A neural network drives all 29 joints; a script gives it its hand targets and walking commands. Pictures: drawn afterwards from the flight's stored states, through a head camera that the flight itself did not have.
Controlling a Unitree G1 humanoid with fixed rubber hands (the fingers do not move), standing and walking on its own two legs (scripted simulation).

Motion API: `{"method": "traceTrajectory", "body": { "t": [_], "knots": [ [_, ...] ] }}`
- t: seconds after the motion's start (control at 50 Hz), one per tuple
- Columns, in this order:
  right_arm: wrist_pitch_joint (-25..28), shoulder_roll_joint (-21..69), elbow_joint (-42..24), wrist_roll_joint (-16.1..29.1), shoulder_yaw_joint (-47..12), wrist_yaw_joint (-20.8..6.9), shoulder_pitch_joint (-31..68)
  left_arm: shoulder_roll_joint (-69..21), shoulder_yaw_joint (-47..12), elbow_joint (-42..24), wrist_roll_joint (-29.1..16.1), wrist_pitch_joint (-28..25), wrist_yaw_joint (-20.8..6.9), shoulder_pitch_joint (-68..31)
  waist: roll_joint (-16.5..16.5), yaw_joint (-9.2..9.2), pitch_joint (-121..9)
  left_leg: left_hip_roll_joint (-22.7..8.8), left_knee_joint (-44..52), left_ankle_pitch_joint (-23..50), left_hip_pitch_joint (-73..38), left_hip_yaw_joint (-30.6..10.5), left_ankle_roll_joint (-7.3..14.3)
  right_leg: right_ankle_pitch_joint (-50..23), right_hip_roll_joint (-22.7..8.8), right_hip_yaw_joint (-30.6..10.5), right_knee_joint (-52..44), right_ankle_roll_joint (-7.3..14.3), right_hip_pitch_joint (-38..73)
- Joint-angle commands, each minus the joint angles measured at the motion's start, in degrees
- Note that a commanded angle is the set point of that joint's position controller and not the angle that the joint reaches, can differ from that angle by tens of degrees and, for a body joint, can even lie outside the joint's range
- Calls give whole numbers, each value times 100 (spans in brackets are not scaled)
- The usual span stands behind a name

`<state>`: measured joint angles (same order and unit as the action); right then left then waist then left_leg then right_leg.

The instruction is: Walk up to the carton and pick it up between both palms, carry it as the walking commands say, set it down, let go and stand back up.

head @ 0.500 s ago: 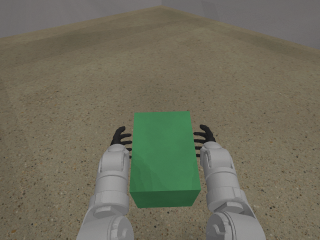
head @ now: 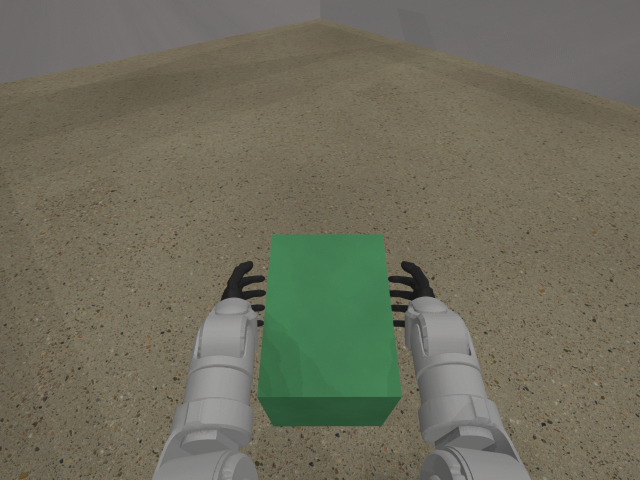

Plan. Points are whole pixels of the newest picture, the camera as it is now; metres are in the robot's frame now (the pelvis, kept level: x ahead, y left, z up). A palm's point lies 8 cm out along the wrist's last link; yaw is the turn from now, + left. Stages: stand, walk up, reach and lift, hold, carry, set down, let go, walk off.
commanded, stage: reach and lift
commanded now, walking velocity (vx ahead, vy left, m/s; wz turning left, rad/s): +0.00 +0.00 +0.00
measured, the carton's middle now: (327, 331) +0.34 +0.00 -0.03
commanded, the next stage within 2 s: hold in 0.30 s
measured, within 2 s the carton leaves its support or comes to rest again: neither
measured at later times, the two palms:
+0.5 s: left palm (233, 325) +0.29 +0.12 +0.06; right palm (427, 324) +0.29 -0.13 +0.06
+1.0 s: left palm (231, 322) +0.29 +0.13 +0.06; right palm (425, 323) +0.29 -0.13 +0.05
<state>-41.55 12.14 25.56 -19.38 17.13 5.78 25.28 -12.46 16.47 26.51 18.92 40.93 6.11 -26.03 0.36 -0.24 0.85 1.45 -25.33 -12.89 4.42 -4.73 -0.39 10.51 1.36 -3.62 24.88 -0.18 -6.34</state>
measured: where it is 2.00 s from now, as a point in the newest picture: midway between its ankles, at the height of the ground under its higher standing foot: outside the picture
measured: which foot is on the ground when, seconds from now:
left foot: down 0.00-1.00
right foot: down 0.00-1.00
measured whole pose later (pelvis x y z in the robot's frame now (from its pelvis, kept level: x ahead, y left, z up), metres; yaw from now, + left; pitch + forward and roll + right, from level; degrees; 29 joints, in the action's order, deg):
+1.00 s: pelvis -0.01 +0.00 +0.00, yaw +0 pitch -9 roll +0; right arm -43.5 11.5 24.3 -18.0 14.9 5.7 23.6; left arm -11.8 15.3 24.4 18.6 42.2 4.3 -24.4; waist 0.4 -0.3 0.8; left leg 1.4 -27.1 -13.0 5.2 -5.1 -0.6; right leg 10.6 1.5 -3.4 26.6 0.0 -7.0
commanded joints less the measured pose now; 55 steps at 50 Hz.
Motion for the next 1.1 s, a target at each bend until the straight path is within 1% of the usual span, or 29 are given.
{"method": "traceTrajectory", "body": {
  "t": [0.0, 0.24, 0.48, 0.6, 0.78, 1.08],
  "knots": [
    [210, 5829, -63, 1614, -2724, -1563, 3027, -6098, -2658, 28, -1566, -180, -1534, -2768, 3, 13, -1554, 243, 469, 934, 115, -76, 61, -850, 304, -73, -248, 4, 806],
    [146, 5964, -206, 1714, -2871, -1612, 2924, -6089, -2739, -97, -1633, -127, -1632, -2663, -23, 6, -1374, 255, 506, 458, 259, -54, 103, -387, 291, -71, -302, -6, 737],
    [134, 6146, -99, 1742, -2844, -1619, 3075, -6056, -2689, -5, -1626, -127, -1746, -2856, -60, 7, -1205, 259, 482, -156, 481, -21, 164, 240, 257, -84, -311, -28, 592],
    [149, 6192, -21, 1746, -2806, -1614, 3217, -6045, -2635, 86, -1603, -139, -1775, -2986, -60, -7, -1198, 254, 440, -312, 551, -16, 181, 423, 243, -91, -281, -30, 517],
    [152, 6184, -67, 1767, -2852, -1594, 3206, -6078, -2681, 76, -1612, -124, -1771, -2922, -59, -20, -1304, 262, 395, -123, 490, -6, 170, 251, 245, -82, -254, -33, 523],
    [80, 6049, -485, 1860, -3087, -1600, 2763, -6130, -2916, -243, -1716, -27, -1729, -2403, -18, -5, -1389, 266, 431, 477, 310, -40, 123, -373, 301, -61, -266, -21, 702]
  ]
}}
